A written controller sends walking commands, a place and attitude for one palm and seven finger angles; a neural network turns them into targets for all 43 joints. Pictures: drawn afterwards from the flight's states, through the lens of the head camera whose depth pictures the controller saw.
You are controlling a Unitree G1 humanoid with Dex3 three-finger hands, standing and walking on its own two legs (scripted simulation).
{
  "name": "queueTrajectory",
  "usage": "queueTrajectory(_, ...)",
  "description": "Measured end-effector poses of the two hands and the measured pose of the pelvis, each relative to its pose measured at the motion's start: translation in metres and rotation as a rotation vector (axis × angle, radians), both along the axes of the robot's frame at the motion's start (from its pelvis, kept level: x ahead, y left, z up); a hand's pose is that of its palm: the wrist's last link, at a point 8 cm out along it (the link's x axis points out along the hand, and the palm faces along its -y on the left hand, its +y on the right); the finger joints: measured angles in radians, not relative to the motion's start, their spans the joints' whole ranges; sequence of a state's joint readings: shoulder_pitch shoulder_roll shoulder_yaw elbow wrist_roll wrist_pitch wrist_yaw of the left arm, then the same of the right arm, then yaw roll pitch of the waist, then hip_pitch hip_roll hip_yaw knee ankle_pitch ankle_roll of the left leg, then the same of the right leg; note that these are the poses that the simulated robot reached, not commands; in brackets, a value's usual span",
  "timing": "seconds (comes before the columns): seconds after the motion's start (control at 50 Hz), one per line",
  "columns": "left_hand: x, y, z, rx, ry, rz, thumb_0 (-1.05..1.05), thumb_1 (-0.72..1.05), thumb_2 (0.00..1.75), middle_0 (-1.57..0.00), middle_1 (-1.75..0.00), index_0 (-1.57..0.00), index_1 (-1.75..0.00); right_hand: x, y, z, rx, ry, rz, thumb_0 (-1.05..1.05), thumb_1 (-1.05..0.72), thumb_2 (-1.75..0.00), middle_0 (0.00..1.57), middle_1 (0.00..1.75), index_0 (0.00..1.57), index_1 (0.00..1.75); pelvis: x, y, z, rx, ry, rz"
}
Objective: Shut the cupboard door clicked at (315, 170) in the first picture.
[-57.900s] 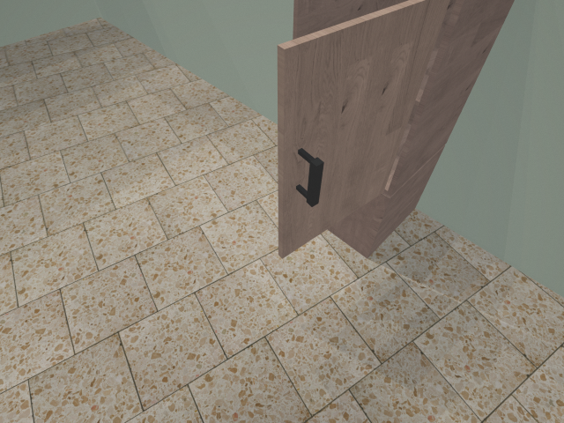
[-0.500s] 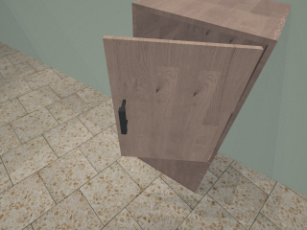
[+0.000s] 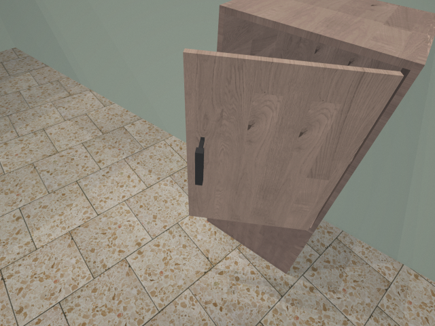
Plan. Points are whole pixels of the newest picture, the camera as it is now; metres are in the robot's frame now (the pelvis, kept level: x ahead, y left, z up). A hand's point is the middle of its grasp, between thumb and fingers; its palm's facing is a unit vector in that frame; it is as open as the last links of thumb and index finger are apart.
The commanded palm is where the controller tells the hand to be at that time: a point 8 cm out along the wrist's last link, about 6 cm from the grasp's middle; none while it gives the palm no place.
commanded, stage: look again from close up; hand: left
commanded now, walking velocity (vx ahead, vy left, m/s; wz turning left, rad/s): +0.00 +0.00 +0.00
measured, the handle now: (200, 161) +0.51 +0.09 -0.02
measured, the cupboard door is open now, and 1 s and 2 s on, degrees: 30 30 30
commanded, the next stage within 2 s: shuffle to correct the standing spot in 0.54 s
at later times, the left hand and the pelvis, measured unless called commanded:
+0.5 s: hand out of the picture -0.07 +0.14 -0.18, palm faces +0.06 -0.99 -0.14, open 7.4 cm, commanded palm none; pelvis -0.02 -0.01 +0.00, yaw +1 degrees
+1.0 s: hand out of the picture -0.14 +0.15 -0.22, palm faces +0.10 -0.99 -0.12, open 7.4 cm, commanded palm none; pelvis -0.07 +0.00 -0.03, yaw +0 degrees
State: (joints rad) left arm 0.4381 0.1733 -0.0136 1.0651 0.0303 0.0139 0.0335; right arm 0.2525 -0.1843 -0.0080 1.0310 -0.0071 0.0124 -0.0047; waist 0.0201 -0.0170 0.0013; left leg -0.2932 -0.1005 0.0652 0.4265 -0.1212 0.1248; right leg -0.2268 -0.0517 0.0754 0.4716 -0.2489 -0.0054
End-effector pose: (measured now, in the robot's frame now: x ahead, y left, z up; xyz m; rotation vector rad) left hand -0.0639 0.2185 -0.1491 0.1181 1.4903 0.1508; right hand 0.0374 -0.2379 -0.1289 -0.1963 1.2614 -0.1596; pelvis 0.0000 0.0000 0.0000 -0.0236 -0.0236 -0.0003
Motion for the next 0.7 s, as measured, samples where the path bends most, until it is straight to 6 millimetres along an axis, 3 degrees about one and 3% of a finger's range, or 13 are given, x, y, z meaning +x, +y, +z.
queueTrajectory(0.14, -0.015, -0.012, -0.001, -0.022, 0.021, 0.015, 0.01, 0.91, 0.9, -0.2, -0.3, -0.2, -0.3, -0.01, 0.003, -0.002, 0.009, 0.017, -0.005, 0.0, -0.9, -0.9, 0.2, 0.3, 0.2, 0.3, -0.004, -0.001, 0.0, 0.001, -0.003, 0.006)
queueTrajectory(0.56, -0.015, -0.033, -0.003, -0.029, -0.049, 0.032, 0.01, 0.91, 0.9, -0.2, -0.3, -0.2, -0.3, -0.044, -0.005, -0.006, 0.027, 0.051, -0.025, 0.0, -0.91, -0.9, 0.2, 0.3, 0.2, 0.3, -0.025, -0.016, 0.001, 0.004, -0.009, 0.023)
queueTrajectory(0.7, -0.023, -0.037, -0.003, -0.037, -0.057, 0.038, 0.01, 0.91, 0.9, -0.2, -0.3, -0.2, -0.3, -0.058, -0.006, -0.006, 0.028, 0.059, -0.031, 0.0, -0.91, -0.9, 0.2, 0.3, 0.2, 0.3, -0.036, -0.019, 0.001, 0.0, -0.013, 0.023)
